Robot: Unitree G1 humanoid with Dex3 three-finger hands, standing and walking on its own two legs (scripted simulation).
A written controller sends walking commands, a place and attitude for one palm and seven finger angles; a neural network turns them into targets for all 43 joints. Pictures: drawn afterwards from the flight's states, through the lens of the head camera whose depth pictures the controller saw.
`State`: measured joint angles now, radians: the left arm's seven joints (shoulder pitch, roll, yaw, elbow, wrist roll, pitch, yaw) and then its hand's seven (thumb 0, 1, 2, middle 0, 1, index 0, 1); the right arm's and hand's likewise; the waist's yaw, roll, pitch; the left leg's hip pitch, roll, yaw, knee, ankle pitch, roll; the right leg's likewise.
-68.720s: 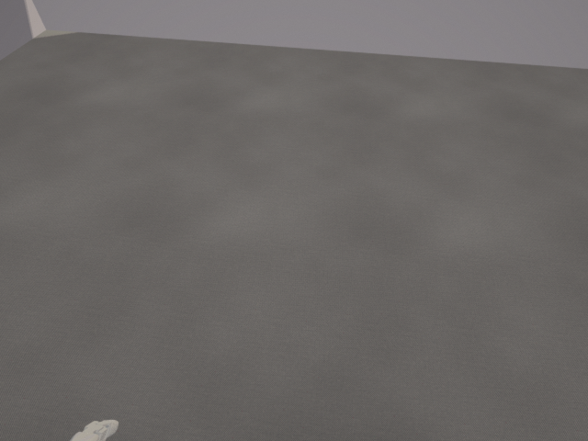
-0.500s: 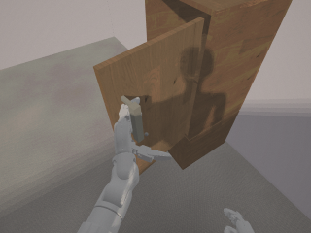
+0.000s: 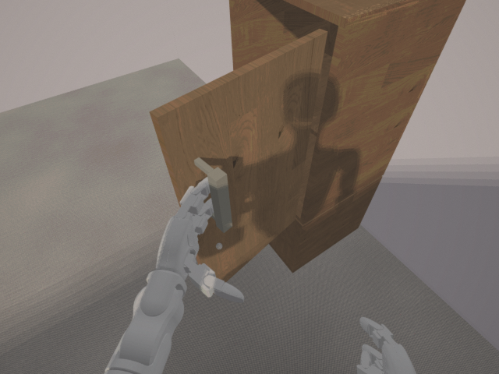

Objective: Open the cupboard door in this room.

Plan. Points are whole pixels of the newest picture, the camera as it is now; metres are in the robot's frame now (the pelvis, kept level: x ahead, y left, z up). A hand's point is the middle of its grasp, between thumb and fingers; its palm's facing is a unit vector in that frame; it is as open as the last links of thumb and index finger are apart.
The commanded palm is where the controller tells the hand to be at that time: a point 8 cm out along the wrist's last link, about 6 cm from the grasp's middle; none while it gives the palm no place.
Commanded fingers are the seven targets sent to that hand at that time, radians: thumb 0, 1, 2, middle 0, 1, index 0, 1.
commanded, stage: slide the hand sideways off the handle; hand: left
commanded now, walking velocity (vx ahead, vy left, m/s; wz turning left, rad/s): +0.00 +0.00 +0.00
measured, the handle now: (213, 196) +0.38 +0.08 +0.08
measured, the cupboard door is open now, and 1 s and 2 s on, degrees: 100 100 100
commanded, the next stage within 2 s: draw the hand back to the body in 0.62 s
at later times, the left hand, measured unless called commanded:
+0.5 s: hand (180, 276) +0.24 +0.11 +0.07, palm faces -0.08 -1.00 -0.03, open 16.3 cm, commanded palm +0.22 +0.17 +0.08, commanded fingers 0.00 -0.50 0.30 -0.15 -0.30 -0.15 -0.30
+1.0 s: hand (151, 281) +0.22 +0.14 +0.10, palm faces -0.06 -1.00 -0.07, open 16.3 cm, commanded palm +0.20 +0.20 +0.11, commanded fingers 0.00 -0.50 0.30 -0.15 -0.30 -0.15 -0.30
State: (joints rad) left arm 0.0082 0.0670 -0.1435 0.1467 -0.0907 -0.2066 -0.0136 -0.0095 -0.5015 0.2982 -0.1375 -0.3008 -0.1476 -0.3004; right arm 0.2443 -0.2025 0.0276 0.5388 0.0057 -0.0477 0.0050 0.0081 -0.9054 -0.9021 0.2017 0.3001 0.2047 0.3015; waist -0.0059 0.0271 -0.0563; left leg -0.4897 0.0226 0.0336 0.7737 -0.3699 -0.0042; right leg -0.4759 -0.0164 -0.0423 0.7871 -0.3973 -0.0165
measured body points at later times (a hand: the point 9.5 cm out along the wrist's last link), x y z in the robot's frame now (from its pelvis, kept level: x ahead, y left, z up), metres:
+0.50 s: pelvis +0.01 -0.02 -0.01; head +0.03 -0.03 +0.44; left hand +0.24 +0.17 +0.08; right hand +0.20 -0.23 -0.08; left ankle +0.02 +0.12 -0.71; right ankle +0.00 -0.11 -0.71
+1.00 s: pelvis +0.01 -0.01 +0.00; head +0.02 -0.03 +0.44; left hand +0.22 +0.20 +0.10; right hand +0.19 -0.23 -0.08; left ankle +0.02 +0.12 -0.71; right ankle +0.00 -0.11 -0.71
